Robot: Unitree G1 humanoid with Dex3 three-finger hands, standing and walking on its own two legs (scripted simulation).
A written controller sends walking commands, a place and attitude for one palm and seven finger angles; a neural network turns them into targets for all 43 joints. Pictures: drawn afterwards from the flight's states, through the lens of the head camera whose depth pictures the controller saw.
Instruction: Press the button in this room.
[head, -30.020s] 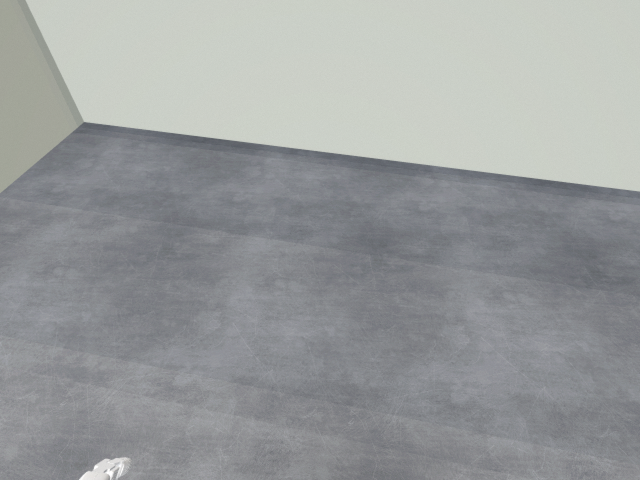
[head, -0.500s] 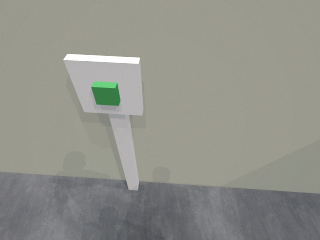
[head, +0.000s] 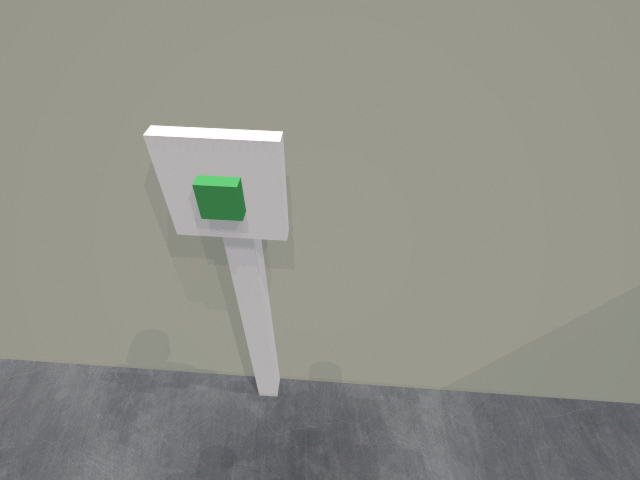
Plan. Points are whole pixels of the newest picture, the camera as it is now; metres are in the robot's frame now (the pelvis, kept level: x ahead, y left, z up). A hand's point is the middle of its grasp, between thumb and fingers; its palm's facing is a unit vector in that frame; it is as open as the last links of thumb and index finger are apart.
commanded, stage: raise the hand and make a fist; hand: left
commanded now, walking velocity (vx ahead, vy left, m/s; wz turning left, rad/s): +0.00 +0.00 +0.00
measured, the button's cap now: (221, 197) +0.51 +0.20 +0.08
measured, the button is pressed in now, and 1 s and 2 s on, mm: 0 0 0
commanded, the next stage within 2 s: none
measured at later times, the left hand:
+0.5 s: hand out of the picture +0.13 +0.20 -0.05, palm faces +0.06 -1.00 +0.00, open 5.0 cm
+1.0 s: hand (146, 410) +0.20 +0.22 +0.01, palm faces +0.03 -1.00 -0.06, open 3.1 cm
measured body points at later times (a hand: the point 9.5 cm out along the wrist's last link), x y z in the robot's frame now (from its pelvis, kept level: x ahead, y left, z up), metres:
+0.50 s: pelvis -0.03 -0.01 -0.09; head +0.01 +0.01 +0.36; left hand +0.12 +0.25 -0.05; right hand +0.20 -0.23 -0.12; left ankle -0.01 +0.10 -0.74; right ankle +0.04 -0.10 -0.74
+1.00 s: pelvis +0.02 +0.01 -0.06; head +0.06 +0.03 +0.39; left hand +0.19 +0.28 +0.02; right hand +0.21 -0.22 -0.12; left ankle -0.01 +0.10 -0.74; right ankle +0.04 -0.10 -0.74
